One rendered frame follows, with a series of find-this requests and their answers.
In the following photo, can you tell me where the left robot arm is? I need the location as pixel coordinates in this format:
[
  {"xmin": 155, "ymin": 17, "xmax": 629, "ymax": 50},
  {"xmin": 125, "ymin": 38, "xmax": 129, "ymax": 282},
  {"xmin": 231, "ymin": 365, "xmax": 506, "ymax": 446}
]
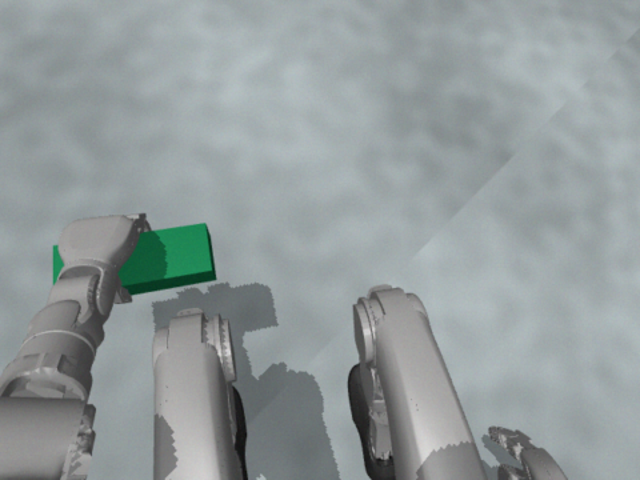
[{"xmin": 0, "ymin": 259, "xmax": 119, "ymax": 480}]

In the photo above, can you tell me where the right robot foot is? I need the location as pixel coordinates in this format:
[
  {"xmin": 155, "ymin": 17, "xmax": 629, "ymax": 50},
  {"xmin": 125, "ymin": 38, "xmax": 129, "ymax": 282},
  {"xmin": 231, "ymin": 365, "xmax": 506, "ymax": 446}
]
[{"xmin": 348, "ymin": 363, "xmax": 396, "ymax": 480}]

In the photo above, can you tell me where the right robot hand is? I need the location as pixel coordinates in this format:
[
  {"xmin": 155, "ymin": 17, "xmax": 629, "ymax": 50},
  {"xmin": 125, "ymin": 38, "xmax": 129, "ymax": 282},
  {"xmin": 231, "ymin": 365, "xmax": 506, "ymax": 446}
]
[{"xmin": 488, "ymin": 426, "xmax": 568, "ymax": 480}]

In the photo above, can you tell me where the left robot hand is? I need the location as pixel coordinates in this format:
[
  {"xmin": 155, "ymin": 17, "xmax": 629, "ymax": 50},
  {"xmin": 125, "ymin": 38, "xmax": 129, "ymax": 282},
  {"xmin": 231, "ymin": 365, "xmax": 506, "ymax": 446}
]
[{"xmin": 58, "ymin": 213, "xmax": 152, "ymax": 304}]

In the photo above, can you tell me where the left robot foot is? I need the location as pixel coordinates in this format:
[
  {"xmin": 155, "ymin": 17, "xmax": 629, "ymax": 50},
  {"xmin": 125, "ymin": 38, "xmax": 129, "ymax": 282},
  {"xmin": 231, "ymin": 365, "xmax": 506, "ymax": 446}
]
[{"xmin": 232, "ymin": 385, "xmax": 248, "ymax": 480}]

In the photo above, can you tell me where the carton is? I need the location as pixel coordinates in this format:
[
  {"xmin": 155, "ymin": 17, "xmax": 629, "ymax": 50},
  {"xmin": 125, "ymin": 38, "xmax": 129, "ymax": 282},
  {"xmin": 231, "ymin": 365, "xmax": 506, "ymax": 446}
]
[{"xmin": 53, "ymin": 223, "xmax": 217, "ymax": 295}]

